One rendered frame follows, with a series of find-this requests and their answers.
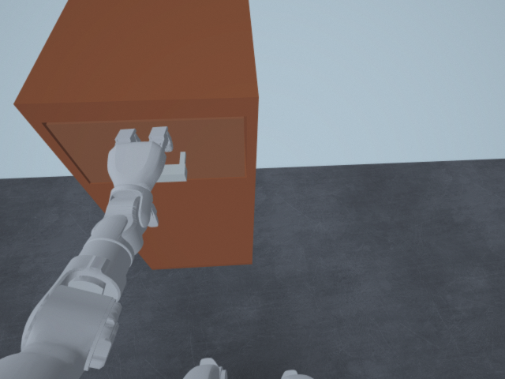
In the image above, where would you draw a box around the drawer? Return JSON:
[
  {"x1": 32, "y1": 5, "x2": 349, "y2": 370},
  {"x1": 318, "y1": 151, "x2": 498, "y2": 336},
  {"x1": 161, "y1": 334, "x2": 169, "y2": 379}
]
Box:
[{"x1": 47, "y1": 116, "x2": 245, "y2": 183}]

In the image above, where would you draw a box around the cabinet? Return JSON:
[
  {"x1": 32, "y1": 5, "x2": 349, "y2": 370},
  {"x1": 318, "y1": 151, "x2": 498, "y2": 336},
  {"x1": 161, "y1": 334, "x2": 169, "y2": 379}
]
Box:
[{"x1": 13, "y1": 0, "x2": 259, "y2": 270}]

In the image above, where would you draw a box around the left robot forearm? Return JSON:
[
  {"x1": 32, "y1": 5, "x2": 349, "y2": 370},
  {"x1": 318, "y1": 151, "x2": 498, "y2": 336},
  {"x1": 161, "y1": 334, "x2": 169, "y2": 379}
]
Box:
[{"x1": 21, "y1": 184, "x2": 153, "y2": 351}]

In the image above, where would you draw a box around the left robot shin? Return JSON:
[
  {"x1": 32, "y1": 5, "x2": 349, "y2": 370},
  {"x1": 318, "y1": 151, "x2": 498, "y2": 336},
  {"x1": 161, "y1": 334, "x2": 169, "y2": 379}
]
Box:
[{"x1": 200, "y1": 358, "x2": 218, "y2": 366}]

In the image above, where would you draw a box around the robot left upper arm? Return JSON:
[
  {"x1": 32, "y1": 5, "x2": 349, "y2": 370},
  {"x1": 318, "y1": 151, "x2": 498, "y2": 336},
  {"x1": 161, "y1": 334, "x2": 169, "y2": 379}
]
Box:
[{"x1": 0, "y1": 285, "x2": 122, "y2": 379}]

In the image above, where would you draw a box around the left robot hand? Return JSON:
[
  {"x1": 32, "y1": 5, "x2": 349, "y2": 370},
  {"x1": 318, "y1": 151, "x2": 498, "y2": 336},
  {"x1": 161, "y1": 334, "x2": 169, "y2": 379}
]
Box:
[{"x1": 107, "y1": 126, "x2": 173, "y2": 227}]

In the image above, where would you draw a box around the handle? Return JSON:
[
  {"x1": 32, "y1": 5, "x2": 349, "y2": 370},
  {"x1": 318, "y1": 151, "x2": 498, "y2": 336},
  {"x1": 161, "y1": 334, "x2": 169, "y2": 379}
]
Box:
[{"x1": 157, "y1": 152, "x2": 187, "y2": 182}]

